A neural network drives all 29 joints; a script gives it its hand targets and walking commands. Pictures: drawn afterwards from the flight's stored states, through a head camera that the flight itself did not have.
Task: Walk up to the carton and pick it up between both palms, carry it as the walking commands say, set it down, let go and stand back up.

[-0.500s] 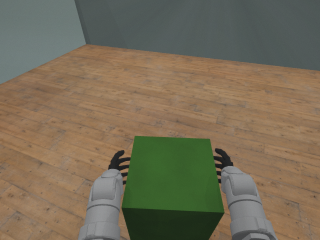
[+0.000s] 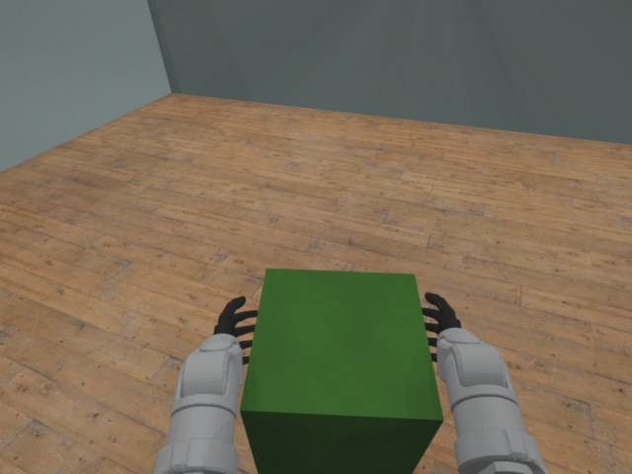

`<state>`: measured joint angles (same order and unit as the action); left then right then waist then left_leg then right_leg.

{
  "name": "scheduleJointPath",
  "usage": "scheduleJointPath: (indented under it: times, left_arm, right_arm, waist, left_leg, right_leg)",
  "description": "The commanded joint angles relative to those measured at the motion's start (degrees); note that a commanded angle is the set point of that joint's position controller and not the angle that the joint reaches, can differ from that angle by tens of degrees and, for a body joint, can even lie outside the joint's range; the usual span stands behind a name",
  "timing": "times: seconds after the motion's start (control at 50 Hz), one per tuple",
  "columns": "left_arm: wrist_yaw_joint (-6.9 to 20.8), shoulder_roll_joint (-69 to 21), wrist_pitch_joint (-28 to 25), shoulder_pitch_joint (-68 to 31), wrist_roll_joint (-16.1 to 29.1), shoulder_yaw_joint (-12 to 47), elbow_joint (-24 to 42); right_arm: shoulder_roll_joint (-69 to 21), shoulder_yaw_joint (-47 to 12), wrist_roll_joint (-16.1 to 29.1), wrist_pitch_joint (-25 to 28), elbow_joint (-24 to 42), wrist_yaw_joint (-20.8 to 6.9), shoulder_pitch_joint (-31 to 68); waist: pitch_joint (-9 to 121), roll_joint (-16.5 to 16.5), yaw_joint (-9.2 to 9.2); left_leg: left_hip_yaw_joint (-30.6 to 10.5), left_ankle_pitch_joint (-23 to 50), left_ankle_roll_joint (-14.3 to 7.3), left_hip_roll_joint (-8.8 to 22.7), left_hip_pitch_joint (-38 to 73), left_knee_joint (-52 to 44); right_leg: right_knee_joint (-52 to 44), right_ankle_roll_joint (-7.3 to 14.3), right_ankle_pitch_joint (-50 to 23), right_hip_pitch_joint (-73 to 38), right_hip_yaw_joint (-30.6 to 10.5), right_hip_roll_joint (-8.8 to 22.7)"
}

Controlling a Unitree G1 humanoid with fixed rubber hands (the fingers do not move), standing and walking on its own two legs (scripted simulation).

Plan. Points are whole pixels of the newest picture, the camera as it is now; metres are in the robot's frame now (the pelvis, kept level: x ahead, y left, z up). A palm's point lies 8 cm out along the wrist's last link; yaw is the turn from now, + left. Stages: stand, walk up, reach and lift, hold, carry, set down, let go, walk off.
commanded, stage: reach and lift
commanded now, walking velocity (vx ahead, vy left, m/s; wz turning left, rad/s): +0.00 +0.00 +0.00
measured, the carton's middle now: (335, 380) +0.28 +0.00 -0.02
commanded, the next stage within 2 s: hold in 0.20 s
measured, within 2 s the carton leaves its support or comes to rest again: neither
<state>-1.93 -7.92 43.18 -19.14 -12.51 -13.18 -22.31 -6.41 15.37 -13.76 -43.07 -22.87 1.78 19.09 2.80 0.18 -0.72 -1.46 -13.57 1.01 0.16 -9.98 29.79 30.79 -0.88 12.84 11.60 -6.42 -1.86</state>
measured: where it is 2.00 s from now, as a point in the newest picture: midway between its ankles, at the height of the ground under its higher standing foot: outside the picture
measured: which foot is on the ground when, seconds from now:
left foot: down 0.00-1.00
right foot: down 0.00-1.00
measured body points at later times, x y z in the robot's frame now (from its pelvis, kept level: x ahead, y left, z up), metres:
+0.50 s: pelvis +0.00 +0.00 +0.00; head -0.07 -0.01 +0.44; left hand +0.29 +0.15 +0.04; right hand +0.30 -0.16 +0.04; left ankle +0.04 +0.13 -0.73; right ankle +0.05 -0.13 -0.73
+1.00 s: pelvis -0.01 +0.00 +0.00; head -0.07 -0.01 +0.44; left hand +0.29 +0.15 +0.05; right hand +0.30 -0.16 +0.04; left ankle +0.04 +0.13 -0.73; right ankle +0.05 -0.13 -0.73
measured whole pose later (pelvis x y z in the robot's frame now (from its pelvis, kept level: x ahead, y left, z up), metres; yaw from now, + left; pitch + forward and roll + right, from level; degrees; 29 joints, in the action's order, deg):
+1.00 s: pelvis -0.01 +0.00 +0.00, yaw +0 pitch -5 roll +1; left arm -1.6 -8.1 45.8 -17.5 -12.3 -12.1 -17.6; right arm -6.6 14.0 -12.6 -46.1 -18.1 2.0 17.3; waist 3.7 0.2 -0.7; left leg -1.5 -13.4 1.0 0.1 -12.2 30.7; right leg 32.2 -0.9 12.9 14.1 -6.3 -1.9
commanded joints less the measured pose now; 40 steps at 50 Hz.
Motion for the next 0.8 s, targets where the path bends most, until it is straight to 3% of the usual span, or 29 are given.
scheduleJointPath:
  times: [0.0, 0.36, 0.78]
  left_arm:
    - [16.51, -59.01, -2.5, -39.77, 18.1, 36.75, 13.95]
    - [16.81, -58.72, -2.06, -39.68, 18.22, 37.43, 14.29]
    - [16.92, -59.2, -2.05, -39.51, 18.64, 38.09, 14.54]
  right_arm:
    - [-61.49, -37.09, 18.6, 2.14, 11.08, -17.29, 36.34]
    - [-60.99, -37.76, 18.51, 1.62, 11.91, -17.25, 35.82]
    - [-60.77, -38.12, 18.95, 1.66, 12.23, -17.45, 35.87]
  waist:
    - [20.47, -0.42, 1.06]
    - [17.09, -0.2, 0.8]
    - [16.9, -0.67, 1.0]
  left_leg:
    - [-3.13, 8.82, -0.51, -4.64, 6.18, -7.05]
    - [-3.03, 3.6, -0.81, -4.52, 5.37, -7.69]
    - [-2.94, 3.19, -0.76, -4.51, 5.73, -7.9]
  right_leg:
    - [-6.75, 0.68, -8.13, -9.0, 1.72, -2.95]
    - [-7.26, 1.15, -3.03, -6.76, 1.8, -2.67]
    - [-7.58, 1.13, -2.6, -6.44, 1.98, -2.67]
